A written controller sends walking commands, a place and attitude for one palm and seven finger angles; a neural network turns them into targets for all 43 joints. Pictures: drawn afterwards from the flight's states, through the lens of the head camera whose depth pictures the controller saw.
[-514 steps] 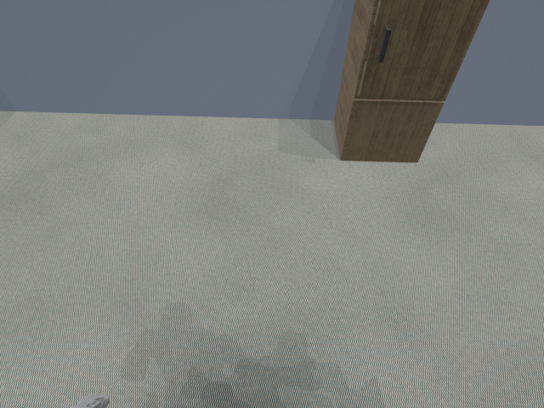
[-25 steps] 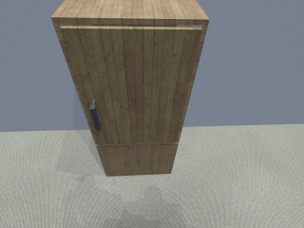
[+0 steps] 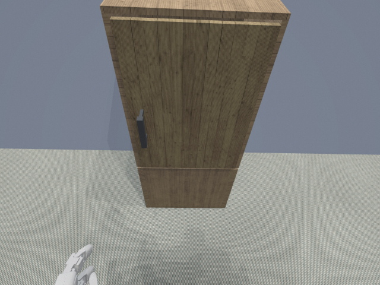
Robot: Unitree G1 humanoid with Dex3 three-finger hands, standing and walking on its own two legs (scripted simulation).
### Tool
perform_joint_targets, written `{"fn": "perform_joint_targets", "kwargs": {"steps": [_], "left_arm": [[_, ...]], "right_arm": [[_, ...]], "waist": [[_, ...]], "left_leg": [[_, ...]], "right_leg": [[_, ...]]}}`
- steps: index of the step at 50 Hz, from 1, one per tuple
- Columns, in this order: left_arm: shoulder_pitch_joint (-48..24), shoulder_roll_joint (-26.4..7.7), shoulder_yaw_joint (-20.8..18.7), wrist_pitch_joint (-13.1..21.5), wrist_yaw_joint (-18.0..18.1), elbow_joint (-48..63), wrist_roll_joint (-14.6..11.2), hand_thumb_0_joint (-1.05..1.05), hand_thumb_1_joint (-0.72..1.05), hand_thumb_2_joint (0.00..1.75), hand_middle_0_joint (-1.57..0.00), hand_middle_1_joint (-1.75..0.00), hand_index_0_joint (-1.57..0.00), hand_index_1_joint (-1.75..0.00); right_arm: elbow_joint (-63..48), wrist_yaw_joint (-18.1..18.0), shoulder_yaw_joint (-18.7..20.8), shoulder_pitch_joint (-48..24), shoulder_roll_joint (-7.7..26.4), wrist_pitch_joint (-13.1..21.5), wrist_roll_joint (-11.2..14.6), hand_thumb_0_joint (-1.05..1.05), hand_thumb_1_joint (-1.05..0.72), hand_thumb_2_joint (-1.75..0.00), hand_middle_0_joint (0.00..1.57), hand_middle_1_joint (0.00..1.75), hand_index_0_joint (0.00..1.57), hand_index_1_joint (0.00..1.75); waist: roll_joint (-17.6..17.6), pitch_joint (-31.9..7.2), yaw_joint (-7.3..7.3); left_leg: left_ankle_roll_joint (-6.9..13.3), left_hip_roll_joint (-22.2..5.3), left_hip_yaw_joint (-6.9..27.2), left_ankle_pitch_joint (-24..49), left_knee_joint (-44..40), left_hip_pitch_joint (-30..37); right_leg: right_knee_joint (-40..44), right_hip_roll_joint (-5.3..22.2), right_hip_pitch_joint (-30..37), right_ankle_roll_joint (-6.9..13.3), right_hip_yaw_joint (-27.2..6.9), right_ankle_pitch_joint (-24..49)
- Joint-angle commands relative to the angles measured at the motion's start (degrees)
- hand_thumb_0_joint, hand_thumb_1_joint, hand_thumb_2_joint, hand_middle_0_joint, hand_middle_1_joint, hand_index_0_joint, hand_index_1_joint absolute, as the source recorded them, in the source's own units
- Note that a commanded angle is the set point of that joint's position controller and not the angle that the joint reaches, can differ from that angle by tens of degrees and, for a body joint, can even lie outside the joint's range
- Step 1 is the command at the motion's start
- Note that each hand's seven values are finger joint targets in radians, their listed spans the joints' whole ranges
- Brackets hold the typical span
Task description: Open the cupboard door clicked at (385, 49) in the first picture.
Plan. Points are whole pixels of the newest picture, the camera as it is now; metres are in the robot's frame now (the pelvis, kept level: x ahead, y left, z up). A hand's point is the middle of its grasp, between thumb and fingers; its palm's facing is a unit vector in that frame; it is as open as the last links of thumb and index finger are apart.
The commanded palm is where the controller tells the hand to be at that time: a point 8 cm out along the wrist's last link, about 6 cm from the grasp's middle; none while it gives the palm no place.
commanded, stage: raise the hand with hooked fingers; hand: left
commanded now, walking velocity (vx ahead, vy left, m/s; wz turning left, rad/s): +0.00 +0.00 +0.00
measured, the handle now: (143, 129) +0.59 +0.18 -0.08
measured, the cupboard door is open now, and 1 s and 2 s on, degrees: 0 0 0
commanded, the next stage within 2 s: move the hooked fingers beside the handle in 1.96 s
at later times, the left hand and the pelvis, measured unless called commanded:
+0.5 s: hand (100, 254) +0.20 +0.21 -0.07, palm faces +0.07 -0.99 -0.07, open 9.9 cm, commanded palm +0.18 +0.26 -0.06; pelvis -0.02 -0.03 -0.11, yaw +0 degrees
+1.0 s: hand (96, 230) +0.25 +0.23 -0.07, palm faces +0.05 -1.00 -0.04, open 12.8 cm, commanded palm +0.23 +0.28 -0.06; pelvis +0.00 -0.01 -0.10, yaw -2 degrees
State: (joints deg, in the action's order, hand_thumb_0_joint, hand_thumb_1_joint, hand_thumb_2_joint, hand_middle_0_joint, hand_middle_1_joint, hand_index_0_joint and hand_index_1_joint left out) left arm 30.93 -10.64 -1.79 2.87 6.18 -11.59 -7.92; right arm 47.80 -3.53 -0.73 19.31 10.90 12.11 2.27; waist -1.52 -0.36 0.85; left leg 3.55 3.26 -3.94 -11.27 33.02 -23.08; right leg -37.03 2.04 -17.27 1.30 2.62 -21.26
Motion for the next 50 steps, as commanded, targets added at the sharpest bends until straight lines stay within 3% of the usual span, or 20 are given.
{"fn": "perform_joint_targets", "kwargs": {"steps": [1, 2, 3, 5, 6, 8, 10, 12, 16, 19, 21, 22, 26, 28, 31, 34, 39, 44, 47, 50], "left_arm": [[-12.31, -5.56, -8.56, 16.98, -4.62, 0.24, -2.69, 0.0, 0.71, 0.82, -0.21, -0.42, -0.21, -0.42], [-13.76, -5.55, -10.58, 22.32, -7.63, -2.53, -3.44, 0.0, 0.69, 0.81, -0.22, -0.43, -0.22, -0.43], [-9.53, -2.93, -9.68, 27.28, -11.74, -4.92, -4.52, 0.0, 0.67, 0.8, -0.22, -0.45, -0.22, -0.45], [-6.58, -4.05, -10.56, 35.43, -20.66, -4.94, -7.13, 0.0, 0.62, 0.78, -0.22, -0.48, -0.22, -0.48], [-4.85, -7.27, -13.63, 35.99, -24.41, -6.41, -8.25, 0.0, 0.6, 0.77, -0.22, -0.5, -0.22, -0.5], [-5.47, -8.22, -12.91, 31.92, -28.13, 1.28, -10.54, 0.0, 0.55, 0.75, -0.22, -0.53, -0.22, -0.53], [-8.06, -10.32, -14.61, 25.9, -27.87, 8.35, -12.72, 0.0, 0.5, 0.73, -0.23, -0.55, -0.23, -0.55], [-12.55, -12.86, -16.4, 23.34, -25.05, 16.08, -12.75, 0.0, 0.46, 0.71, -0.23, -0.58, -0.23, -0.58], [-21.48, -14.21, -15.09, 29.36, -18.54, 30.54, -8.99, 0.0, 0.36, 0.67, -0.24, -0.64, -0.24, -0.64], [-18.63, -12.3, -13.72, 32.26, -19.64, 24.57, -8.56, 0.0, 0.29, 0.64, -0.24, -0.69, -0.24, -0.69], [-17.43, -13.01, -14.26, 30.76, -22.87, 18.72, -9.43, 0.0, 0.25, 0.62, -0.25, -0.72, -0.25, -0.72], [-17.73, -13.63, -14.83, 29.67, -24.51, 18.4, -10.15, 0.0, 0.22, 0.61, -0.25, -0.74, -0.25, -0.74], [-13.02, -15.4, -19.45, 22.05, -28.19, 15.14, -13.41, 0.0, 0.13, 0.57, -0.25, -0.8, -0.25, -0.8], [-12.82, -15.96, -21.43, 20.67, -27.78, 17.63, -14.26, 0.0, 0.08, 0.55, -0.26, -0.82, -0.26, -0.82], [-12.71, -16.12, -23.1, 21.13, -25.77, 16.18, -14.21, 0.0, 0.01, 0.52, -0.26, -0.87, -0.26, -0.87], [-13.93, -14.84, -21.93, 23.26, -24.61, 15.01, -13.44, 0.0, -0.06, 0.49, -0.27, -0.92, -0.27, -0.92], [-16.27, -15.5, -21.11, 24.9, -25.51, 12.98, -12.99, 0.0, -0.17, 0.44, -0.28, -0.99, -0.28, -0.99], [-19.39, -17.67, -22.34, 25.79, -26.03, 14.35, -13.23, 0.0, -0.29, 0.39, -0.29, -1.07, -0.29, -1.07], [-20.4, -18.38, -23.24, 26.08, -26.19, 13.68, -13.49, 0.0, -0.36, 0.36, -0.29, -1.11, -0.29, -1.11], [-21.6, -18.13, -22.65, 25.93, -26.4, 12.01, -13.45, 0.0, -0.43, 0.33, -0.29, -1.15, -0.29, -1.15]], "right_arm": [[-13.11, -0.01, 3.72, -9.6, 11.45, 5.25, -0.96, 0.0, -0.9, -0.9, 0.2, 0.3, 0.2, 0.3], [-13.9, 0.27, 4.38, -10.67, 11.6, 4.95, -1.95, 0.0, -0.9, -0.9, 0.2, 0.3, 0.2, 0.3], [-15.82, 0.91, 4.93, -12.1, 11.18, 5.17, -2.46, 0.0, -0.9, -0.9, 0.2, 0.3, 0.2, 0.3], [-19.69, 2.65, 5.67, -12.76, 11.15, 5.76, -2.29, 0.0, -0.9, -0.9, 0.2, 0.3, 0.2, 0.3], [-21.83, 3.54, 5.98, -11.92, 11.28, 5.51, -1.5, 0.0, -0.9, -0.9, 0.2, 0.3, 0.2, 0.3], [-28.17, 3.6, 5.56, -15.09, 12.68, 4.74, -0.07, 0.0, -0.9, -0.9, 0.2, 0.3, 0.2, 0.3], [-30.85, 2.28, 4.96, -15.15, 12.53, 3.39, 1.36, 0.0, -0.9, -0.9, 0.2, 0.3, 0.2, 0.3], [-30.69, 0.8, 4.71, -12.62, 11.85, 2.36, 0.7, 0.0, -0.9, -0.9, 0.2, 0.3, 0.2, 0.3], [-26.84, -0.65, 3.97, -9.49, 10.21, 2.61, -1.57, 0.0, -0.9, -0.9, 0.2, 0.3, 0.2, 0.3], [-23.65, -0.64, 3.69, -8.85, 10.17, 3.15, -2.16, 0.0, -0.9, -0.9, 0.2, 0.3, 0.2, 0.3], [-22.7, -0.71, 3.43, -8.84, 10.99, 3.28, -1.96, 0.0, -0.9, -0.9, 0.2, 0.3, 0.2, 0.3], [-22.63, -0.85, 3.52, -9.02, 11.36, 3.4, -1.48, 0.0, -0.9, -0.9, 0.2, 0.3, 0.2, 0.3], [-23.29, -1.03, 3.96, -9.24, 11.09, 3.06, -0.21, 0.0, -0.9, -0.9, 0.2, 0.3, 0.2, 0.3], [-23.31, -0.85, 4.29, -9.4, 10.54, 2.74, -0.21, 0.0, -0.9, -0.9, 0.2, 0.3, 0.2, 0.3], [-22.6, -0.52, 4.36, -9.83, 9.86, 2.13, -0.67, 0.0, -0.9, -0.9, 0.2, 0.3, 0.2, 0.3], [-22.29, -0.07, 4.51, -9.2, 10.19, 1.72, -0.89, 0.0, -0.9, -0.9, 0.2, 0.3, 0.2, 0.3], [-22.83, -0.04, 4.72, -7.92, 11.48, 1.27, -0.64, 0.0, -0.9, -0.9, 0.2, 0.3, 0.2, 0.3], [-23.39, -0.22, 4.6, -7.18, 12.18, 0.94, -0.6, 0.0, -0.9, -0.9, 0.2, 0.3, 0.2, 0.3], [-23.49, -0.13, 4.55, -6.78, 12.35, 0.56, -0.68, 0.0, -0.9, -0.9, 0.2, 0.3, 0.2, 0.3], [-23.43, -0.05, 4.36, -6.87, 12.66, 0.33, -0.62, 0.0, -0.9, -0.9, 0.2, 0.3, 0.2, 0.3]], "waist": [[-6.5, 0.34, 2.54], [-11.97, -2.67, 1.2], [-13.36, -5.21, -1.11], [-6.54, -11.18, -3.82], [0.94, -12.8, -5.31], [2.42, -17.12, -5.97], [3.56, -18.37, -5.57], [4.22, -17.49, -3.44], [8.45, -18.36, 0.65], [10.02, -18.03, 1.85], [8.77, -17.91, 1.86], [8.61, -19.96, 1.51], [6.21, -26.64, -1.9], [5.35, -29.15, -2.65], [4.13, -27.18, -2.87], [4.04, -24.78, -1.85], [4.11, -24.22, -0.92], [7.64, -25.88, -1.3], [7.87, -26.59, -1.41], [9.26, -25.1, -0.92]], "left_leg": [[-3.41, -3.37, 10.06, -18.02, 7.59, -9.8], [-3.62, -3.4, 8.94, -18.34, 12.89, -15.44], [-3.59, -3.16, 7.52, -18.35, 17.36, -19.85], [-3.74, -2.49, 6.18, -17.16, 24.28, -26.32], [-3.98, -2.19, 5.96, -17.33, 25.21, -26.51], [-3.35, -2.55, 7.24, -23.1, 22.14, -24.15], [-2.48, -2.49, 7.53, -27.28, 20.3, -24.26], [-2.0, -3.24, 8.3, -27.94, 21.35, -25.89], [-1.1, -4.66, 9.68, -19.32, 26.61, -22.49], [-1.36, -4.64, 9.6, -14.74, 30.54, -23.73], [-1.31, -4.59, 9.48, -14.09, 32.17, -26.59], [-1.3, -4.65, 9.04, -12.75, 32.69, -26.31], [-1.26, -4.51, 8.32, -5.05, 31.77, -24.38], [-1.28, -4.58, 8.09, -1.28, 31.63, -23.14], [-1.5, -4.67, 8.21, 0.05, 31.79, -24.14], [-1.65, -4.75, 8.19, -1.64, 31.25, -24.44], [-1.56, -4.79, 8.22, -3.67, 30.74, -24.04], [-1.86, -4.96, 8.75, -3.83, 29.3, -20.83], [-2.0, -4.96, 8.85, -2.44, 29.25, -19.8], [-2.31, -5.16, 9.4, -4.65, 28.32, -19.03]], "right_leg": [[-4.24, -2.87, -27.0, -0.03, 3.56, -10.63], [-8.57, -2.99, -31.94, 0.03, 3.06, -15.41], [-12.17, -3.25, -34.94, 0.31, 1.98, -18.3], [-17.49, -3.09, -36.31, 1.22, -1.44, -18.1], [-18.45, -2.75, -35.35, 2.16, -3.18, -18.11], [-19.25, -3.36, -34.75, 1.69, -2.74, -19.12], [-16.32, -3.05, -32.82, 0.85, -4.19, -21.61], [-16.17, -3.69, -33.73, 0.37, -4.52, -22.44], [-20.33, -5.15, -38.5, 0.83, -2.22, -12.32], [-22.37, -5.23, -41.97, 0.94, -1.28, -9.54], [-22.47, -5.43, -41.63, 0.89, -1.78, -9.74], [-22.19, -5.17, -40.6, 0.71, -2.23, -9.09], [-21.32, -5.14, -32.46, 0.39, -2.78, -2.04], [-21.84, -4.7, -30.17, -0.13, -2.51, 3.02], [-22.99, -5.0, -30.91, -0.11, -1.76, 4.7], [-23.43, -5.01, -33.84, -0.11, -0.88, 2.39], [-23.3, -5.06, -36.08, 0.02, -0.76, -0.31], [-23.49, -5.27, -37.18, 0.55, -0.01, -1.48], [-23.78, -5.43, -37.15, 0.68, 0.25, -0.33], [-23.41, -5.44, -39.04, 0.72, 0.73, -2.32]]}}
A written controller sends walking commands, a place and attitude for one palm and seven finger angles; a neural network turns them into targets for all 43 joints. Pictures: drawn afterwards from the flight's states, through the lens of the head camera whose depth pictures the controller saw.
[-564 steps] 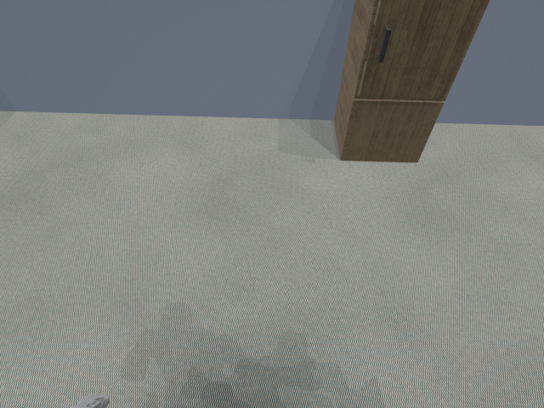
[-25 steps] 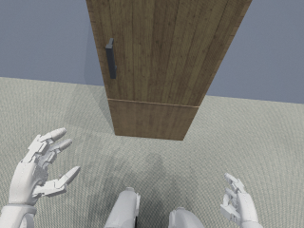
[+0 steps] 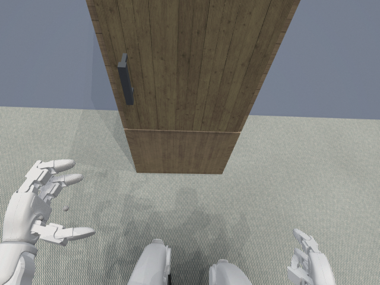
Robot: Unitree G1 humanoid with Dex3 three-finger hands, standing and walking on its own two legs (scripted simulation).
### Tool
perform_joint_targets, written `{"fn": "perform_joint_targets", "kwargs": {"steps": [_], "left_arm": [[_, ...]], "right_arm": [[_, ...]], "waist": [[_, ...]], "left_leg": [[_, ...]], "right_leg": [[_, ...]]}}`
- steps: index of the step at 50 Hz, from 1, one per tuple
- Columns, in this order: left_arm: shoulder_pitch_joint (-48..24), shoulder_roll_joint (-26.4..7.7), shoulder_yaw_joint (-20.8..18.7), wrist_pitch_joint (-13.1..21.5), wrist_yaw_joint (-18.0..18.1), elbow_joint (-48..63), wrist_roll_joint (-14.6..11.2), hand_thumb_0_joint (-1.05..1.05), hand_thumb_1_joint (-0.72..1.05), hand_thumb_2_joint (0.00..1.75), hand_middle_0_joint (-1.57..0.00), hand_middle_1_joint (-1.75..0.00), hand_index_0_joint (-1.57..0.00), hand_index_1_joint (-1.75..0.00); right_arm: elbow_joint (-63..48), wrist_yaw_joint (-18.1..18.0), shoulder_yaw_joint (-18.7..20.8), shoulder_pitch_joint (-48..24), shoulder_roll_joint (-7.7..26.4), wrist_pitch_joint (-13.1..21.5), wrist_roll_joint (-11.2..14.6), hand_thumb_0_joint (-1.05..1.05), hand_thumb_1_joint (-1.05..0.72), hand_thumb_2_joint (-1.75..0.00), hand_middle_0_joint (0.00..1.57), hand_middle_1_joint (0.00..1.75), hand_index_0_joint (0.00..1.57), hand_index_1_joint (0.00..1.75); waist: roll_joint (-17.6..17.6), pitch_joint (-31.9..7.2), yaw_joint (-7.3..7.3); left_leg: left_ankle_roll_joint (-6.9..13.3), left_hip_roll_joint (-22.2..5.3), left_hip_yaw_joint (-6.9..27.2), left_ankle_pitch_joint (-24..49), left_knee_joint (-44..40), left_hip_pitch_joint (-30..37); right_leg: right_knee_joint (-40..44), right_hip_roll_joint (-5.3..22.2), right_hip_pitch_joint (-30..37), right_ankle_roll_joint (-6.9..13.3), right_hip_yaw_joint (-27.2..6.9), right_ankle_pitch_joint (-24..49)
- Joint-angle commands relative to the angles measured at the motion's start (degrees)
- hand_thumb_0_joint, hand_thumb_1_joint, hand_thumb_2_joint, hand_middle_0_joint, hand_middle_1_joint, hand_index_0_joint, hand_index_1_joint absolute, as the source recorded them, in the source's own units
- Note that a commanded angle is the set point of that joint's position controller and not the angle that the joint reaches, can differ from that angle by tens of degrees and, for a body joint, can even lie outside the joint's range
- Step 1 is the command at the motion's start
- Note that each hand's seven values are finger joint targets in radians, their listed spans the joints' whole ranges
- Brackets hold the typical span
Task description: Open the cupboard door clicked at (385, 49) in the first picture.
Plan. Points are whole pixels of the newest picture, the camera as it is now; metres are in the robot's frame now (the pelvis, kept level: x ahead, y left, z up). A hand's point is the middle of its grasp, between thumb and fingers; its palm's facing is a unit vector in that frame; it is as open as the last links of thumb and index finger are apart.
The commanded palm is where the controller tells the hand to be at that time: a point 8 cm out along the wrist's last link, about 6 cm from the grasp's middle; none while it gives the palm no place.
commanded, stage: raise the hand with hooked fingers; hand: left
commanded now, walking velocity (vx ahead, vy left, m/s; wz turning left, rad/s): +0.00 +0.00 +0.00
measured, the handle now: (127, 80) +0.59 +0.22 +0.03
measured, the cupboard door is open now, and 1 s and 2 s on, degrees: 0 0 0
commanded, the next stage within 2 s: move the hooked fingers beside the handle in 0.96 s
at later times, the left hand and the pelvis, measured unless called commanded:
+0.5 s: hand (54, 189) +0.27 +0.28 +0.04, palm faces +0.08 -1.00 -0.05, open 14.0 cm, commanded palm +0.25 +0.32 +0.04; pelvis -0.01 +0.00 +0.00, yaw +0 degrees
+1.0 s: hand (60, 185) +0.28 +0.27 +0.03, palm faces +0.08 -1.00 -0.04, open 14.0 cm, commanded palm +0.26 +0.32 +0.04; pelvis +0.00 +0.00 +0.00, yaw +0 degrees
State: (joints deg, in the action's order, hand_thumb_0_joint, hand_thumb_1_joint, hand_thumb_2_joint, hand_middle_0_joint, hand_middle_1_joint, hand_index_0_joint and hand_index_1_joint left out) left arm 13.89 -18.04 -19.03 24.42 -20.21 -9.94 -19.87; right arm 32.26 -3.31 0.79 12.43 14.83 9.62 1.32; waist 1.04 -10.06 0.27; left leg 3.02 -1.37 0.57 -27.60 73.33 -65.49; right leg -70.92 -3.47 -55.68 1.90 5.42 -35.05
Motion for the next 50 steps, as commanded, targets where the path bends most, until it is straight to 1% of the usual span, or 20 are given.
{"fn": "perform_joint_targets", "kwargs": {"steps": [1, 2, 3, 5, 9, 13, 18, 23, 26, 27, 29, 31, 32, 33, 36, 40, 41, 45, 49, 50], "left_arm": [[-5.75, -11.28, -5.53, 4.23, -0.36, 9.96, -1.54, 0.0, -0.45, 0.32, -0.3, -1.17, -0.3, -1.17], [-6.13, -11.75, -5.88, 4.09, -0.5, 9.42, -1.38, 0.0, -0.48, 0.31, -0.3, -1.18, -0.3, -1.18], [-6.49, -11.29, -5.35, 3.88, -0.75, 8.91, -1.37, 0.0, -0.5, 0.3, -0.3, -1.2, -0.3, -1.2], [-8.0, -11.79, -5.66, 3.16, -1.28, 6.72, -1.41, 0.0, -0.5, 0.3, -0.3, -1.2, -0.3, -1.2], [-12.37, -13.1, -6.11, 2.79, -2.16, 5.09, -1.5, 0.0, -0.5, 0.3, -0.3, -1.2, -0.3, -1.2], [-15.02, -14.96, -7.29, 3.25, -2.75, 4.04, -1.51, 0.0, -0.5, 0.3, -0.3, -1.2, -0.3, -1.2], [-17.78, -15.81, -7.71, 2.45, -3.94, -0.95, -1.54, 0.0, -0.5, 0.3, -0.3, -1.2, -0.3, -1.2], [-21.14, -18.22, -9.32, 2.89, -4.39, -1.17, -1.51, 0.0, -0.5, 0.3, -0.3, -1.2, -0.3, -1.2], [-18.78, -17.05, -9.01, 2.64, -4.95, -2.25, -2.38, 0.0, -0.5, 0.3, -0.3, -1.2, -0.3, -1.2], [-18.14, -17.3, -9.32, 2.57, -5.05, -2.37, -2.26, 0.0, -0.5, 0.3, -0.3, -1.2, -0.3, -1.2], [-18.32, -16.56, -8.65, 2.35, -5.03, -2.18, -2.33, 0.0, -0.5, 0.3, -0.3, -1.2, -0.3, -1.2], [-18.36, -17.27, -9.31, 2.36, -4.68, -3.3, -2.17, 0.0, -0.5, 0.3, -0.3, -1.2, -0.3, -1.2], [-19.08, -17.59, -9.49, 2.74, -4.47, -2.0, -2.03, 0.0, -0.5, 0.3, -0.3, -1.2, -0.3, -1.2], [-19.6, -17.59, -9.67, 2.91, -4.3, -1.77, -2.11, 0.0, -0.5, 0.3, -0.3, -1.2, -0.3, -1.2], [-19.82, -17.63, -9.7, 3.8, -3.95, -0.75, -2.26, 0.0, -0.5, 0.3, -0.3, -1.2, -0.3, -1.2], [-19.2, -17.42, -9.21, 3.72, -3.83, -0.87, -1.57, 0.0, -0.5, 0.3, -0.3, -1.2, -0.3, -1.2], [-19.18, -17.62, -9.54, 3.58, -3.96, -1.04, -1.85, 0.0, -0.5, 0.3, -0.3, -1.2, -0.3, -1.2], [-18.99, -16.92, -9.33, 2.77, -4.3, -2.34, -2.04, 0.0, -0.5, 0.3, -0.3, -1.2, -0.3, -1.2], [-20.01, -16.97, -9.15, 3.21, -4.55, -1.08, -2.11, 0.0, -0.5, 0.3, -0.3, -1.2, -0.3, -1.2], [-19.97, -16.64, -8.8, 3.02, -4.52, -1.77, -2.03, 0.0, -0.5, 0.3, -0.3, -1.2, -0.3, -1.2]], "right_arm": [[-7.98, -0.28, 2.73, 0.49, 8.94, 2.74, 0.29, 0.0, -0.9, -0.9, 0.2, 0.3, 0.2, 0.3], [-8.13, -0.25, 2.72, 0.38, 9.19, 2.57, 0.3, 0.0, -0.9, -0.9, 0.2, 0.3, 0.2, 0.3], [-8.25, -0.24, 2.64, 0.29, 9.15, 2.49, 0.37, 0.0, -0.9, -0.9, 0.2, 0.3, 0.2, 0.3], [-8.42, -0.31, 2.47, 0.5, 9.46, 2.19, 0.48, 0.0, -0.9, -0.9, 0.2, 0.3, 0.2, 0.3], [-8.67, -0.59, 2.1, 0.58, 9.77, 2.0, 0.49, 0.0, -0.9, -0.9, 0.2, 0.3, 0.2, 0.3], [-8.56, -0.66, 1.85, 0.9, 9.95, 1.95, 0.39, 0.0, -0.9, -0.9, 0.2, 0.3, 0.2, 0.3], [-8.37, -0.86, 1.66, 1.26, 10.25, 1.38, 0.63, 0.0, -0.9, -0.9, 0.2, 0.3, 0.2, 0.3], [-7.96, -0.98, 1.76, 1.8, 10.61, 1.34, 0.58, 0.0, -0.9, -0.9, 0.2, 0.3, 0.2, 0.3], [-8.36, -0.77, 1.84, 2.23, 10.48, 1.35, 0.66, 0.0, -0.9, -0.9, 0.2, 0.3, 0.2, 0.3], [-8.38, -0.67, 1.88, 2.32, 10.51, 1.26, 0.74, 0.0, -0.9, -0.9, 0.2, 0.3, 0.2, 0.3], [-8.26, -0.47, 2.04, 2.29, 10.45, 1.09, 0.83, 0.0, -0.9, -0.9, 0.2, 0.3, 0.2, 0.3], [-8.28, -0.5, 2.08, 2.81, 10.61, 0.9, 0.79, 0.0, -0.9, -0.9, 0.2, 0.3, 0.2, 0.3], [-8.36, -0.37, 2.02, 2.38, 10.58, 0.89, 0.74, 0.0, -0.9, -0.9, 0.2, 0.3, 0.2, 0.3], [-8.28, -0.34, 2.09, 2.47, 10.54, 0.8, 0.66, 0.0, -0.9, -0.9, 0.2, 0.3, 0.2, 0.3], [-8.14, -0.41, 2.17, 2.78, 10.43, 0.77, 0.61, 0.0, -0.9, -0.9, 0.2, 0.3, 0.2, 0.3], [-8.11, -0.21, 2.14, 2.39, 10.47, 0.45, 0.59, 0.0, -0.9, -0.9, 0.2, 0.3, 0.2, 0.3], [-8.18, -0.27, 2.14, 2.78, 10.43, 0.46, 0.52, 0.0, -0.9, -0.9, 0.2, 0.3, 0.2, 0.3], [-8.15, -0.38, 2.07, 2.43, 10.32, 0.07, 0.71, 0.0, -0.9, -0.9, 0.2, 0.3, 0.2, 0.3], [-8.22, -0.39, 2.02, 2.16, 10.23, 0.16, 0.65, 0.0, -0.9, -0.9, 0.2, 0.3, 0.2, 0.3], [-8.23, -0.45, 1.98, 2.2, 10.28, 0.04, 0.68, 0.0, -0.9, -0.9, 0.2, 0.3, 0.2, 0.3]], "waist": [[6.4, -15.35, -0.09], [5.81, -15.95, -0.22], [6.68, -15.59, -0.13], [5.3, -14.26, 0.18], [5.63, -13.68, 0.49], [6.57, -15.51, 0.21], [5.16, -13.79, 0.45], [7.28, -16.12, 0.11], [4.96, -16.77, -0.16], [5.34, -17.21, -0.45], [5.06, -16.23, -0.03], [3.68, -15.31, 0.18], [6.21, -15.7, -0.26], [5.33, -16.29, 0.13], [5.39, -16.93, 0.09], [7.44, -16.94, -0.05], [6.06, -17.11, 0.19], [4.28, -16.94, 0.42], [6.71, -17.56, 0.2], [5.39, -16.72, 0.5]], "left_leg": [[-1.82, -0.57, 5.37, 11.56, -12.01, 23.35], [-1.84, -0.64, 5.44, 11.0, -12.34, 23.72], [-1.88, -0.6, 5.46, 10.36, -12.66, 23.93], [-1.79, -0.55, 5.77, 8.8, -13.14, 22.96], [-1.72, -0.49, 6.12, 4.99, -13.84, 22.83], [-1.88, -0.51, 6.51, 5.33, -14.13, 24.25], [-1.58, -0.45, 5.93, 3.9, -14.01, 22.14], [-1.82, -0.67, 6.36, 5.21, -14.25, 24.81], [-1.44, -0.43, 5.82, 7.24, -13.48, 23.52], [-1.42, -0.45, 5.21, 8.78, -13.1, 23.61], [-1.33, -0.46, 4.97, 8.88, -12.93, 23.23], [-1.21, -0.47, 5.1, 8.22, -12.66, 21.81], [-1.48, -0.49, 5.12, 8.55, -13.0, 22.89], [-1.42, -0.49, 5.13, 8.91, -12.84, 23.17], [-1.32, -0.47, 4.81, 9.88, -12.05, 23.0], [-1.74, -0.71, 5.31, 10.27, -12.86, 24.79], [-1.5, -0.65, 5.23, 10.58, -12.37, 24.14], [-1.15, -0.47, 4.43, 10.69, -11.57, 22.23], [-1.47, -0.55, 4.71, 11.37, -11.62, 24.14], [-1.38, -0.54, 4.78, 10.72, -11.69, 23.31]], "right_leg": [[10.19, -0.16, -0.74, 0.33, -1.93, 11.49], [10.33, -0.07, -0.94, 0.16, -1.89, 10.97], [10.54, -0.01, -1.15, 0.18, -1.83, 10.52], [10.9, -0.06, -1.19, 0.17, -1.68, 9.82], [11.43, -0.04, -2.19, 0.23, -1.92, 7.55], [11.26, -0.04, -2.02, 0.43, -2.0, 7.57], [11.79, -0.06, -1.87, 0.34, -2.46, 6.6], [11.26, 0.06, -2.64, 0.49, -2.32, 7.37], [11.51, -0.14, -0.68, 0.45, -2.66, 8.57], [11.46, 0.0, -0.09, 0.36, -2.78, 9.53], [11.67, 0.03, -0.38, 0.17, -2.82, 9.79], [11.36, -0.27, -0.71, 0.26, -2.77, 9.34], [11.19, -0.03, -1.08, 0.31, -2.8, 9.47], [11.16, -0.03, -0.83, 0.19, -2.76, 9.84], [10.93, -0.23, -0.44, 0.33, -3.13, 10.5], [10.68, -0.09, -1.61, 0.3, -2.53, 10.63], [10.68, -0.3, -1.0, 0.33, -2.66, 11.03], [11.09, -0.16, 0.18, -0.07, -3.14, 11.59], [10.78, -0.19, -0.96, 0.14, -3.01, 11.77], [10.86, -0.24, -0.94, 0.08, -2.95, 11.48]]}}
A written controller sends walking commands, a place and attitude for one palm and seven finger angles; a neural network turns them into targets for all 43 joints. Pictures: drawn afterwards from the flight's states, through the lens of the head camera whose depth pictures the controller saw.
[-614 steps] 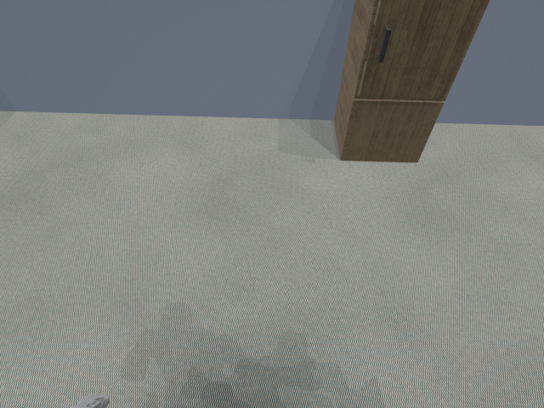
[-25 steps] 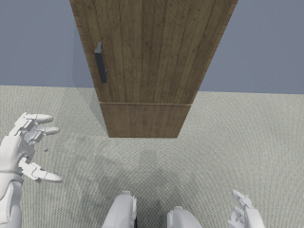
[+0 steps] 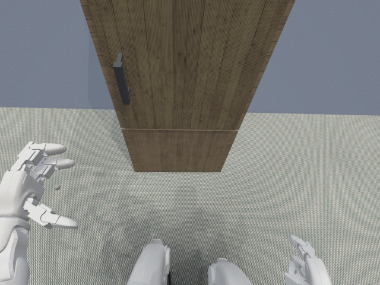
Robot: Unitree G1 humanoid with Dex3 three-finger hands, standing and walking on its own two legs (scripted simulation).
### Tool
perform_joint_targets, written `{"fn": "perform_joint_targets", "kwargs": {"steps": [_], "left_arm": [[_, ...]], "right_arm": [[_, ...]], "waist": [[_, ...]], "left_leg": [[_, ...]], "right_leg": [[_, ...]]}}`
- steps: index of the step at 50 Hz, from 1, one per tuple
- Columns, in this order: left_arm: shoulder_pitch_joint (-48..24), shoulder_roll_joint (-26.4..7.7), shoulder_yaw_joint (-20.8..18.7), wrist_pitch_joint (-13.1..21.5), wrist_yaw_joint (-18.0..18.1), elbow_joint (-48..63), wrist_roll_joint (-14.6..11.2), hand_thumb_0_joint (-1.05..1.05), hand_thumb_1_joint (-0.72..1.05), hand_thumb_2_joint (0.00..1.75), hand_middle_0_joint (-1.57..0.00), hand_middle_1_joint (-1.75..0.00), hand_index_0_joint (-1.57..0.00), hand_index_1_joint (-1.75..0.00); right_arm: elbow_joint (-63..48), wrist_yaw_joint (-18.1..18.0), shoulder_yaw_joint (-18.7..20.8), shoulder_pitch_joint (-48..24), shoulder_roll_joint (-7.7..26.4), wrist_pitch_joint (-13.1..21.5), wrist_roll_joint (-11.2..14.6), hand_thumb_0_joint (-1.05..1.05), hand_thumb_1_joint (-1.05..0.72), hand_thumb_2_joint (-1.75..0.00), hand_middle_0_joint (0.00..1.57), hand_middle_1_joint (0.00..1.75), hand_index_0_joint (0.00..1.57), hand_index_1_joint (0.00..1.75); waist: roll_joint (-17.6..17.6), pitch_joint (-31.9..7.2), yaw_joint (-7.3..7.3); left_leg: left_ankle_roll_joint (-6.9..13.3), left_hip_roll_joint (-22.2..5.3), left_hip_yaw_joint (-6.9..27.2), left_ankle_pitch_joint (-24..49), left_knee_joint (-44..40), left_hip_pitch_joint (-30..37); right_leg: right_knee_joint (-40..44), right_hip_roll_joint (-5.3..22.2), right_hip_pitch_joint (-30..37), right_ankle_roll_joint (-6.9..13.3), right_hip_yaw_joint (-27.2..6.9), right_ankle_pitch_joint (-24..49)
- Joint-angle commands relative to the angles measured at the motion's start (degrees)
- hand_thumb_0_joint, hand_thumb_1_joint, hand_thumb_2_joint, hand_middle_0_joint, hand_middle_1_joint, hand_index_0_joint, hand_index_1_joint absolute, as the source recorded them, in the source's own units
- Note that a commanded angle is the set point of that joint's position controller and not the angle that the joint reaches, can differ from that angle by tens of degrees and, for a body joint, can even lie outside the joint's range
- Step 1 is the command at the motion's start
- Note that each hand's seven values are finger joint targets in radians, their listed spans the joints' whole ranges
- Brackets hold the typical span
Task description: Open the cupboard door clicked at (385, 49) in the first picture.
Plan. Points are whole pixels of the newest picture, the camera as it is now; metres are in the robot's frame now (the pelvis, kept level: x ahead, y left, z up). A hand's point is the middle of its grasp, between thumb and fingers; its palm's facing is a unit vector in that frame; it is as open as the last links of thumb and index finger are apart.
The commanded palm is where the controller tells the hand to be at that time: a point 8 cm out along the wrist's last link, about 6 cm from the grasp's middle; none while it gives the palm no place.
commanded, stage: move the hooked fingers beside the handle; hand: left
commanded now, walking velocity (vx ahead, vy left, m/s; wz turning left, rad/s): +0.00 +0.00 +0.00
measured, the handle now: (123, 80) +0.59 +0.22 +0.02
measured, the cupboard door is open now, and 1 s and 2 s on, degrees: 0 0 0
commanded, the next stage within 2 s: none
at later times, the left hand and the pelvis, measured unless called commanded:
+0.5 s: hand (70, 154) +0.35 +0.27 +0.03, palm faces +0.08 -1.00 -0.03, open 14.0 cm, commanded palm +0.33 +0.32 +0.03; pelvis +0.00 +0.00 -0.01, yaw -1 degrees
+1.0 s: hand (85, 125) +0.43 +0.27 +0.03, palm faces +0.08 -1.00 -0.03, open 14.0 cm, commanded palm +0.42 +0.31 +0.02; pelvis -0.01 +0.00 -0.02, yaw -2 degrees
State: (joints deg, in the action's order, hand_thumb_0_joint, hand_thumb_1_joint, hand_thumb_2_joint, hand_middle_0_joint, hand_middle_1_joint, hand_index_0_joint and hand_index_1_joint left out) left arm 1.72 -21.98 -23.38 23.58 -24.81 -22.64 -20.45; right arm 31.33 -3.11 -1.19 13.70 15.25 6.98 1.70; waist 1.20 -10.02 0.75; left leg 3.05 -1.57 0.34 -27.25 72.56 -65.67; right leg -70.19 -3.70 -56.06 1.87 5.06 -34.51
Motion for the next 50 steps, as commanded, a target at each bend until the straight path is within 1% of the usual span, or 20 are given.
{"fn": "perform_joint_targets", "kwargs": {"steps": [1, 3, 6, 10, 11, 12, 14, 17, 21, 25, 27, 30, 34, 37, 38, 39, 44, 45, 49, 50], "left_arm": [[-7.85, -12.82, -4.64, 3.96, -0.02, 10.87, -1.62, 0.0, -0.5, 0.3, -0.3, -1.2, -0.3, -1.2], [-7.78, -13.14, -4.62, 3.77, -0.03, 10.97, -1.28, 0.0, -0.5, 0.3, -0.3, -1.2, -0.3, -1.2], [-16.2, -14.19, -4.67, 3.9, 0.17, 8.3, -0.82, 0.0, -0.5, 0.3, -0.3, -1.2, -0.3, -1.2], [-19.99, -14.56, -3.89, 4.25, -0.23, 6.98, 0.16, 0.0, -0.5, 0.3, -0.3, -1.2, -0.3, -1.2], [-20.52, -14.45, -3.63, 3.99, -0.59, 6.22, -0.1, 0.0, -0.5, 0.3, -0.3, -1.2, -0.3, -1.2], [-20.69, -16.5, -5.0, 3.7, -0.59, 4.86, 0.5, 0.0, -0.5, 0.3, -0.3, -1.2, -0.3, -1.2], [-23.93, -15.44, -3.36, 2.93, -0.56, 3.05, 1.08, 0.0, -0.5, 0.3, -0.3, -1.2, -0.3, -1.2], [-26.05, -18.65, -6.49, 2.27, -0.01, -0.42, 1.44, 0.0, -0.5, 0.3, -0.3, -1.2, -0.3, -1.2], [-26.65, -18.01, -6.03, 2.7, 0.64, -1.16, 1.73, 0.0, -0.5, 0.3, -0.3, -1.2, -0.3, -1.2], [-30.79, -18.54, -6.03, 2.97, 1.35, -5.78, 2.87, 0.0, -0.5, 0.3, -0.3, -1.2, -0.3, -1.2], [-32.37, -20.1, -7.23, 3.72, 1.19, -7.06, 3.17, 0.0, -0.5, 0.3, -0.3, -1.2, -0.3, -1.2], [-36.78, -18.69, -4.98, 4.83, 1.09, -7.29, 3.95, 0.0, -0.5, 0.3, -0.3, -1.2, -0.3, -1.2], [-41.11, -21.33, -6.58, 5.4, 1.25, -12.06, 4.77, 0.0, -0.5, 0.3, -0.3, -1.2, -0.3, -1.2], [-45.32, -22.45, -6.69, 5.88, 1.23, -14.39, 5.62, 0.0, -0.5, 0.3, -0.3, -1.2, -0.3, -1.2], [-45.44, -23.79, -7.86, 5.83, 1.37, -16.01, 5.82, 0.0, -0.5, 0.3, -0.3, -1.2, -0.3, -1.2], [-47.1, -23.97, -7.34, 5.91, 1.38, -17.41, 6.33, 0.0, -0.5, 0.3, -0.3, -1.2, -0.3, -1.2], [-51.91, -24.31, -6.55, 6.66, 1.48, -19.93, 7.48, 0.0, -0.5, 0.3, -0.3, -1.2, -0.3, -1.2], [-52.58, -23.32, -5.59, 6.52, 1.5, -20.71, 7.7, 0.0, -0.5, 0.3, -0.3, -1.2, -0.3, -1.2], [-56.14, -27.92, -8.46, 5.89, 2.3, -25.77, 8.66, 0.0, -0.5, 0.3, -0.3, -1.2, -0.3, -1.2], [-56.8, -27.43, -7.64, 5.67, 2.38, -26.61, 8.94, 0.0, -0.5, 0.3, -0.3, -1.2, -0.3, -1.2]], "right_arm": [[-7.2, -0.73, 3.96, 1.27, 9.87, 2.75, 0.26, 0.0, -0.9, -0.9, 0.2, 0.3, 0.2, 0.3], [-7.38, -0.57, 3.86, 1.02, 9.83, 2.61, 0.32, 0.0, -0.9, -0.9, 0.2, 0.3, 0.2, 0.3], [-6.15, -1.14, 3.57, 1.44, 9.98, 2.39, 0.12, 0.0, -0.9, -0.9, 0.2, 0.3, 0.2, 0.3], [-5.65, -1.31, 3.63, 1.34, 10.33, 2.44, 0.13, 0.0, -0.9, -0.9, 0.2, 0.3, 0.2, 0.3], [-5.63, -1.28, 3.63, 1.73, 10.33, 2.52, 0.09, 0.0, -0.9, -0.9, 0.2, 0.3, 0.2, 0.3], [-5.33, -1.26, 3.57, 1.82, 10.56, 2.2, 0.12, 0.0, -0.9, -0.9, 0.2, 0.3, 0.2, 0.3], [-4.98, -1.23, 3.49, 1.84, 10.51, 1.78, 0.23, 0.0, -0.9, -0.9, 0.2, 0.3, 0.2, 0.3], [-4.81, -1.24, 3.4, 2.49, 10.71, 1.06, 0.19, 0.0, -0.9, -0.9, 0.2, 0.3, 0.2, 0.3], [-4.92, -0.72, 3.6, 3.47, 10.51, 0.34, 0.1, 0.0, -0.9, -0.9, 0.2, 0.3, 0.2, 0.3], [-4.0, -0.48, 3.67, 4.26, 10.82, -0.87, 0.07, 0.0, -0.9, -0.9, 0.2, 0.3, 0.2, 0.3], [-3.64, -0.45, 3.74, 4.77, 11.01, -1.14, -0.01, 0.0, -0.9, -0.9, 0.2, 0.3, 0.2, 0.3], [-3.01, -0.31, 3.88, 5.35, 10.98, -1.63, -0.05, 0.0, -0.9, -0.9, 0.2, 0.3, 0.2, 0.3], [-1.71, -0.45, 3.85, 6.39, 11.41, -2.45, -0.26, 0.0, -0.9, -0.9, 0.2, 0.3, 0.2, 0.3], [-1.06, -0.51, 3.75, 7.12, 11.53, -3.0, -0.42, 0.0, -0.9, -0.9, 0.2, 0.3, 0.2, 0.3], [-0.88, -0.53, 3.76, 7.55, 11.77, -3.28, -0.53, 0.0, -0.9, -0.9, 0.2, 0.3, 0.2, 0.3], [-0.75, -0.53, 3.64, 7.57, 11.75, -3.51, -0.53, 0.0, -0.9, -0.9, 0.2, 0.3, 0.2, 0.3], [-0.09, -0.21, 3.7, 8.76, 12.02, -4.52, -0.91, 0.0, -0.9, -0.9, 0.2, 0.3, 0.2, 0.3], [0.01, -0.11, 3.72, 8.93, 11.98, -4.79, -0.9, 0.0, -0.9, -0.9, 0.2, 0.3, 0.2, 0.3], [0.54, -0.21, 3.42, 9.99, 12.57, -5.81, -1.12, 0.0, -0.9, -0.9, 0.2, 0.3, 0.2, 0.3], [0.33, -0.16, 3.27, 10.05, 12.38, -6.0, -1.06, 0.0, -0.9, -0.9, 0.2, 0.3, 0.2, 0.3]], "waist": [[4.3, -17.08, 0.11], [5.79, -17.24, -0.29], [4.42, -15.49, 1.43], [7.38, -19.16, 0.8], [7.25, -19.46, 1.01], [6.88, -19.69, 0.45], [6.87, -19.11, 1.29], [5.73, -19.7, 0.55], [6.87, -21.59, 0.27], [4.11, -19.28, 1.66], [4.79, -20.59, 1.32], [7.47, -20.92, 2.17], [5.52, -21.28, 2.61], [7.53, -22.07, 2.92], [6.15, -22.64, 2.76], [6.66, -21.67, 3.16], [8.94, -24.25, 3.59], [9.03, -24.16, 4.04], [6.1, -23.74, 4.48], [6.52, -23.63, 4.84]], "left_leg": [[-1.19, -0.25, 4.89, 10.85, -10.32, 22.97], [-1.47, -0.33, 5.03, 11.39, -10.92, 23.91], [-1.01, -0.35, 4.87, 8.82, -9.22, 20.78], [-1.48, -0.46, 5.28, 10.2, -9.56, 24.68], [-1.37, -0.41, 5.17, 10.88, -9.05, 24.61], [-1.47, -0.58, 5.06, 10.71, -9.25, 24.3], [-1.29, -0.57, 5.01, 10.49, -9.19, 24.0], [-1.23, -0.55, 4.72, 11.21, -8.74, 22.63], [-1.37, -0.61, 4.71, 14.39, -8.72, 24.8], [-1.02, -0.65, 4.31, 12.04, -8.22, 21.31], [-1.11, -0.67, 4.17, 12.7, -7.68, 21.55], [-1.33, -0.87, 4.84, 12.63, -8.06, 24.21], [-1.12, -0.88, 5.05, 11.67, -7.23, 22.4], [-1.19, -1.05, 5.11, 12.37, -6.66, 23.36], [-1.12, -1.05, 5.26, 12.05, -6.46, 22.72], [-1.13, -1.07, 5.34, 11.53, -6.46, 22.19], [-1.39, -1.45, 6.42, 13.64, -6.15, 25.67], [-1.36, -1.44, 6.48, 13.42, -6.06, 25.85], [-0.86, -1.44, 6.17, 12.6, -4.64, 21.76], [-0.68, -1.33, 5.71, 12.2, -4.26, 20.84]], "right_leg": [[10.06, -0.23, -0.01, 0.19, -2.88, 11.5], [9.92, -0.07, -0.14, 0.22, -2.52, 11.64], [9.64, -0.2, -1.85, 0.12, -3.12, 10.11], [9.14, 0.08, -2.73, 0.42, -2.95, 10.38], [9.2, -0.08, -2.51, 0.48, -3.19, 11.01], [9.27, 0.01, -2.15, 0.45, -3.26, 10.82], [9.35, 0.09, -2.78, 0.31, -3.15, 10.86], [9.06, -0.01, -1.57, 0.37, -3.41, 11.55], [8.68, -0.19, -1.28, 0.51, -3.17, 13.86], [8.77, -0.12, -2.06, -0.06, -3.34, 12.68], [8.31, -0.2, -1.83, 0.1, -3.64, 13.14], [8.24, -0.23, -4.52, 0.25, -3.31, 12.18], [7.84, -0.28, -4.85, 0.12, -3.48, 11.46], [7.33, -0.29, -6.35, 0.23, -3.55, 11.8], [7.21, -0.31, -6.05, 0.17, -3.51, 11.49], [7.17, -0.33, -6.81, 0.18, -3.51, 11.02], [6.26, -0.38, -9.49, 0.33, -2.92, 11.66], [6.31, -0.35, -10.15, 0.28, -2.89, 11.59], [5.8, -0.37, -9.39, -0.04, -3.13, 11.53], [5.92, -0.42, -9.32, -0.15, -3.44, 11.36]]}}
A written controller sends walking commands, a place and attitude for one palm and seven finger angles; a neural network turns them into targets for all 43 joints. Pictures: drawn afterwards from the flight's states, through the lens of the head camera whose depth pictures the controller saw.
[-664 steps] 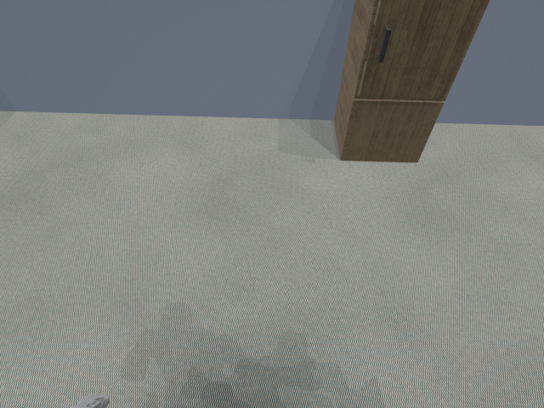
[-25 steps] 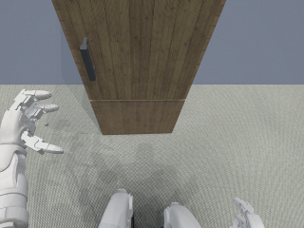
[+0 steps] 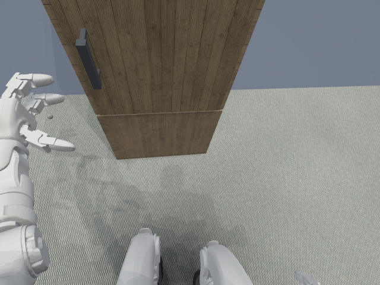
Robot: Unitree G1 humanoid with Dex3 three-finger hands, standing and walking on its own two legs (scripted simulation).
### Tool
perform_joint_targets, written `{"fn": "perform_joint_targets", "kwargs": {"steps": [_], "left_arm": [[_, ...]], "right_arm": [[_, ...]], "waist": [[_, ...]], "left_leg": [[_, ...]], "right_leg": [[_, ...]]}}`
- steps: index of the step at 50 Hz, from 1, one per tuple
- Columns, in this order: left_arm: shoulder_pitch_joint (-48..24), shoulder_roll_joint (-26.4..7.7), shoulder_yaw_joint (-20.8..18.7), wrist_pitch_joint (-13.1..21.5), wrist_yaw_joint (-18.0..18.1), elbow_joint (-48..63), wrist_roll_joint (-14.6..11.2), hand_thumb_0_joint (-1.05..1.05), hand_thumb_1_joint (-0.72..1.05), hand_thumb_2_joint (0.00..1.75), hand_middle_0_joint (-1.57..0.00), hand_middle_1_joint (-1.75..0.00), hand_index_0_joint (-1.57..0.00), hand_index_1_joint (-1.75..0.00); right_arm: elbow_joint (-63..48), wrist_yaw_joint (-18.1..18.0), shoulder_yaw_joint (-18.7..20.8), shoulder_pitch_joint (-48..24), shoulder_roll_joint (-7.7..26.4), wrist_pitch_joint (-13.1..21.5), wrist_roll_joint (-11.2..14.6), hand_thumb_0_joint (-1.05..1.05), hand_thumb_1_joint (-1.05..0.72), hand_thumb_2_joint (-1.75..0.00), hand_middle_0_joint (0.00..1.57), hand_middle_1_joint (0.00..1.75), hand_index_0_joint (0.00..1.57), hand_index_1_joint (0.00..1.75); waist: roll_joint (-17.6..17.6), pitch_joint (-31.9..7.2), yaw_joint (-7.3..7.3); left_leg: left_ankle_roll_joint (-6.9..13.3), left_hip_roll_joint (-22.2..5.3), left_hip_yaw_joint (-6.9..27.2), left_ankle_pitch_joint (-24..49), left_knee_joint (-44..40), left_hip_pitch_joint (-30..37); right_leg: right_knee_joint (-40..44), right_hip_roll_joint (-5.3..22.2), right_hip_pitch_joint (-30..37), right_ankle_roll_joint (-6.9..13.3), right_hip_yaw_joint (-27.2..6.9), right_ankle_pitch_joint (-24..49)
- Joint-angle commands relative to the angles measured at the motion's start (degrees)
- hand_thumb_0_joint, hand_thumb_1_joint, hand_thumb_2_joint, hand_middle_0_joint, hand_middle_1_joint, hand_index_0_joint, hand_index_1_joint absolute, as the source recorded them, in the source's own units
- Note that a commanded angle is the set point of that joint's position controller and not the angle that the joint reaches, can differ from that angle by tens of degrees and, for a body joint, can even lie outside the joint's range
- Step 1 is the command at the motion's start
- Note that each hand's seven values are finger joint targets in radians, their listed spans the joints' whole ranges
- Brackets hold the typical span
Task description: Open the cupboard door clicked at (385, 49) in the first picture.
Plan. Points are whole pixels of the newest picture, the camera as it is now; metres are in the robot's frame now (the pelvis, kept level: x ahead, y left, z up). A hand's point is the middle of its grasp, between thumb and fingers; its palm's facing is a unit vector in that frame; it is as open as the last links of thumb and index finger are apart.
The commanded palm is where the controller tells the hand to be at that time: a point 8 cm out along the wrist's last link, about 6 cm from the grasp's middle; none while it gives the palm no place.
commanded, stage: move the hooked fingers beside the handle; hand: left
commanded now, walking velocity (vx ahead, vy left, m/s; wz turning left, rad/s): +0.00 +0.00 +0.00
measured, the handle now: (90, 60) +0.58 +0.24 +0.04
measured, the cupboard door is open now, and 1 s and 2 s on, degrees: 0 0 0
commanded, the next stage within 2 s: slide the fingers in behind the handle in 1.46 s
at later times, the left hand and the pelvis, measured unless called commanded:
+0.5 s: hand (54, 87) +0.50 +0.30 +0.04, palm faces +0.13 -0.99 -0.01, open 14.0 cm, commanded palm +0.50 +0.32 +0.04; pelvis +0.00 +0.00 -0.02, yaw -2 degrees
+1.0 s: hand (54, 81) +0.53 +0.31 +0.03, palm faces +0.13 -0.99 -0.01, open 14.0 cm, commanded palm +0.53 +0.32 +0.03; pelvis +0.00 +0.01 -0.03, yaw -3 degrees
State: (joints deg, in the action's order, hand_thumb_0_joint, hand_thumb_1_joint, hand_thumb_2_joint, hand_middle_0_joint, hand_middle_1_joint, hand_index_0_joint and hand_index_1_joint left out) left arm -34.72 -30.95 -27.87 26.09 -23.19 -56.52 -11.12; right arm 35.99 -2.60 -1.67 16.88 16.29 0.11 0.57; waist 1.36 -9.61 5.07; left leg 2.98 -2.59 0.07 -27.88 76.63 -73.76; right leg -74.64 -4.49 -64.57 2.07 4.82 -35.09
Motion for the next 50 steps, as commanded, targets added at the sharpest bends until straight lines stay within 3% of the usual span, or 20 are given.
{"fn": "perform_joint_targets", "kwargs": {"steps": [1, 4, 11, 13, 15, 17, 21, 25, 26, 32, 33, 35, 36, 37, 40, 42, 44, 47, 49, 50], "left_arm": [[-23.06, -19.21, -3.56, 3.56, 0.89, 7.5, -0.36, 0.0, -0.5, 0.3, -0.3, -1.2, -0.3, -1.2], [-24.05, -22.75, -5.33, 4.14, 0.87, 6.24, 0.57, 0.0, -0.5, 0.3, -0.3, -1.2, -0.3, -1.2], [-29.54, -24.55, -4.76, 3.13, -0.51, 2.64, 1.19, 0.0, -0.5, 0.3, -0.3, -1.2, -0.3, -1.2], [-30.41, -26.69, -5.84, 2.52, -0.63, 1.6, 1.52, 0.0, -0.5, 0.3, -0.3, -1.2, -0.3, -1.2], [-34.01, -26.24, -4.24, 1.92, -0.76, 1.03, 1.86, 0.0, -0.5, 0.3, -0.3, -1.2, -0.3, -1.2], [-35.06, -29.0, -5.83, 1.92, -0.65, 0.46, 2.26, 0.0, -0.5, 0.3, -0.3, -1.2, -0.3, -1.2], [-38.71, -30.39, -5.71, 1.1, -0.19, -0.3, 3.05, 0.0, -0.5, 0.3, -0.3, -1.2, -0.3, -1.2], [-40.14, -33.88, -7.02, -0.11, 0.14, -0.93, 4.4, 0.0, -0.5, 0.3, -0.3, -1.2, -0.3, -1.2], [-41.58, -32.6, -5.8, -0.29, 0.06, -1.25, 4.44, 0.0, -0.5, 0.3, -0.3, -1.2, -0.3, -1.2], [-46.21, -36.54, -6.7, -1.79, 0.46, -1.87, 6.2, 0.0, -0.5, 0.3, -0.3, -1.2, -0.3, -1.2], [-46.47, -36.08, -6.01, -2.05, 0.44, -2.06, 6.44, 0.0, -0.5, 0.3, -0.3, -1.2, -0.3, -1.2], [-42.91, -36.72, -7.02, -2.95, 0.33, -3.38, 6.49, 0.0, -0.5, 0.3, -0.3, -1.2, -0.3, -1.2], [-42.45, -35.31, -6.25, -3.14, 0.01, -3.7, 6.18, 0.0, -0.5, 0.3, -0.3, -1.2, -0.3, -1.2], [-42.85, -36.63, -6.96, -3.2, -0.02, -2.21, 6.48, 0.0, -0.5, 0.3, -0.3, -1.2, -0.3, -1.2], [-43.08, -34.51, -5.94, -3.85, -0.16, -1.2, 5.84, 0.0, -0.5, 0.3, -0.3, -1.2, -0.3, -1.2], [-42.94, -36.89, -8.35, -3.11, -0.06, 1.5, 5.68, 0.0, -0.5, 0.3, -0.3, -1.2, -0.3, -1.2], [-42.31, -36.45, -8.68, -2.92, 0.18, 2.35, 5.57, 0.0, -0.5, 0.3, -0.3, -1.2, -0.3, -1.2], [-43.67, -34.11, -6.74, -2.77, 0.57, 1.93, 5.79, 0.0, -0.5, 0.3, -0.3, -1.2, -0.3, -1.2], [-43.03, -34.71, -7.11, -2.75, 0.89, 1.87, 5.88, 0.0, -0.5, 0.3, -0.3, -1.2, -0.3, -1.2], [-43.77, -33.54, -6.19, -2.63, 0.95, 2.68, 5.9, 0.0, -0.5, 0.3, -0.3, -1.2, -0.3, -1.2]], "right_arm": [[-4.02, -0.68, 3.65, 7.12, 11.31, 0.84, -0.16, 0.0, -0.9, -0.9, 0.2, 0.3, 0.2, 0.3], [-3.93, -0.48, 3.39, 7.53, 11.58, 0.19, -0.27, 0.0, -0.9, -0.9, 0.2, 0.3, 0.2, 0.3], [-3.25, -0.28, 3.09, 9.1, 12.1, -1.03, -0.4, 0.0, -0.9, -0.9, 0.2, 0.3, 0.2, 0.3], [-3.17, -0.34, 3.0, 9.51, 12.47, -1.36, -0.41, 0.0, -0.9, -0.9, 0.2, 0.3, 0.2, 0.3], [-2.85, -0.37, 2.75, 9.75, 12.48, -1.58, -0.45, 0.0, -0.9, -0.9, 0.2, 0.3, 0.2, 0.3], [-2.82, -0.47, 2.6, 10.34, 12.93, -1.73, -0.53, 0.0, -0.9, -0.9, 0.2, 0.3, 0.2, 0.3], [-2.73, -0.32, 2.14, 11.21, 13.11, -2.19, -0.83, 0.0, -0.9, -0.9, 0.2, 0.3, 0.2, 0.3], [-2.95, -0.17, 1.8, 11.97, 13.49, -2.87, -1.12, 0.0, -0.9, -0.9, 0.2, 0.3, 0.2, 0.3], [-2.92, 0.01, 1.57, 12.31, 13.39, -2.85, -1.15, 0.0, -0.9, -0.9, 0.2, 0.3, 0.2, 0.3], [-3.12, 0.09, 0.87, 13.5, 13.84, -3.69, -1.47, 0.0, -0.9, -0.9, 0.2, 0.3, 0.2, 0.3], [-3.15, 0.08, 0.85, 13.67, 13.82, -3.84, -1.48, 0.0, -0.9, -0.9, 0.2, 0.3, 0.2, 0.3], [-3.71, 0.27, 0.68, 14.08, 13.78, -4.21, -1.57, 0.0, -0.9, -0.9, 0.2, 0.3, 0.2, 0.3], [-3.95, 0.42, 0.63, 14.25, 13.74, -4.25, -1.52, 0.0, -0.9, -0.9, 0.2, 0.3, 0.2, 0.3], [-3.93, 0.42, 0.7, 14.27, 13.92, -4.55, -1.63, 0.0, -0.9, -0.9, 0.2, 0.3, 0.2, 0.3], [-3.88, 0.61, 0.93, 14.59, 13.77, -4.83, -1.57, 0.0, -0.9, -0.9, 0.2, 0.3, 0.2, 0.3], [-3.72, 0.75, 1.16, 14.89, 13.83, -4.74, -1.7, 0.0, -0.9, -0.9, 0.2, 0.3, 0.2, 0.3], [-3.52, 0.99, 1.36, 14.81, 13.55, -4.82, -1.71, 0.0, -0.9, -0.9, 0.2, 0.3, 0.2, 0.3], [-2.85, 1.07, 1.3, 14.68, 13.51, -4.77, -1.69, 0.0, -0.9, -0.9, 0.2, 0.3, 0.2, 0.3], [-2.72, 1.0, 1.3, 14.88, 13.56, -4.79, -1.72, 0.0, -0.9, -0.9, 0.2, 0.3, 0.2, 0.3], [-2.52, 1.06, 1.42, 14.82, 13.47, -4.71, -1.81, 0.0, -0.9, -0.9, 0.2, 0.3, 0.2, 0.3]], "waist": [[6.68, -24.32, 1.01], [8.22, -26.02, 0.52], [10.08, -26.76, 2.51], [9.68, -27.87, 2.48], [9.92, -26.78, 3.97], [11.04, -27.99, 3.51], [12.73, -28.65, 4.55], [14.06, -30.38, 4.36], [14.84, -30.51, 5.17], [16.21, -31.39, 6.14], [16.89, -31.36, 6.43], [16.17, -31.13, 5.5], [16.13, -31.22, 5.72], [16.91, -31.91, 5.27], [15.91, -31.09, 6.1], [17.42, -34.38, 4.93], [17.47, -33.98, 4.74], [17.59, -31.69, 5.88], [17.65, -31.33, 5.44], [17.62, -31.89, 6.0]], "left_leg": [[-0.49, -0.34, 6.08, 13.11, -7.81, 28.57], [-0.68, -0.49, 5.92, 15.11, -7.16, 28.85], [-0.41, -0.87, 6.59, 16.48, -5.27, 28.74], [-0.38, -1.06, 6.76, 16.56, -4.8, 28.24], [-0.06, -1.14, 6.74, 15.22, -3.98, 26.87], [-0.26, -1.31, 7.15, 16.46, -3.73, 27.74], [-0.27, -1.49, 7.96, 17.42, -2.95, 28.57], [-0.43, -1.84, 8.3, 18.34, -2.19, 28.66], [-0.41, -1.82, 8.78, 19.05, -2.0, 29.3], [-0.46, -2.3, 9.51, 19.84, -0.87, 29.14], [-0.56, -2.38, 9.66, 19.95, -0.87, 29.81], [-0.55, -2.4, 9.5, 20.04, -1.1, 29.12], [-0.52, -2.36, 9.8, 20.52, -1.15, 29.42], [-0.75, -2.52, 9.95, 21.24, -1.2, 30.13], [-0.62, -2.67, 10.26, 20.09, -1.65, 30.39], [-0.86, -2.71, 10.39, 22.47, -1.62, 32.35], [-0.98, -2.73, 10.46, 22.16, -2.01, 32.99], [-1.02, -2.87, 11.02, 19.9, -2.66, 33.3], [-1.25, -2.89, 11.38, 19.27, -3.51, 33.87], [-1.13, -2.89, 11.46, 19.48, -3.47, 34.4]], "right_leg": [[10.07, 0.33, -1.01, -0.29, -3.25, 12.2], [9.48, 0.05, -0.54, -0.16, -3.27, 13.33], [8.49, -0.22, -3.58, -0.14, -3.09, 13.97], [8.27, -0.21, -3.53, -0.3, -3.03, 13.93], [8.36, -0.25, -4.89, -0.47, -3.23, 13.06], [7.7, -0.34, -5.54, -0.23, -2.92, 13.46], [6.85, -0.43, -7.96, -0.1, -2.44, 13.38], [6.21, -0.53, -8.39, -0.11, -2.15, 13.6], [5.69, -0.63, -9.82, 0.0, -1.86, 13.79], [4.81, -0.66, -11.41, -0.06, -1.28, 13.98], [4.87, -0.72, -12.2, -0.05, -1.24, 13.93], [4.92, -0.79, -11.02, -0.05, -1.0, 14.06], [4.61, -0.9, -11.66, 0.05, -0.87, 14.3], [4.42, -0.75, -11.71, 0.04, -0.72, 14.52], [5.04, -0.84, -12.11, -0.16, -0.64, 14.21], [4.53, -0.78, -11.15, 0.05, -0.65, 15.22], [5.04, -0.88, -11.14, 0.03, -0.71, 14.92], [5.45, -0.72, -13.25, 0.0, -0.6, 13.59], [5.64, -0.77, -12.78, 0.19, -0.39, 13.17], [5.82, -0.71, -12.99, 0.12, -0.48, 13.43]]}}
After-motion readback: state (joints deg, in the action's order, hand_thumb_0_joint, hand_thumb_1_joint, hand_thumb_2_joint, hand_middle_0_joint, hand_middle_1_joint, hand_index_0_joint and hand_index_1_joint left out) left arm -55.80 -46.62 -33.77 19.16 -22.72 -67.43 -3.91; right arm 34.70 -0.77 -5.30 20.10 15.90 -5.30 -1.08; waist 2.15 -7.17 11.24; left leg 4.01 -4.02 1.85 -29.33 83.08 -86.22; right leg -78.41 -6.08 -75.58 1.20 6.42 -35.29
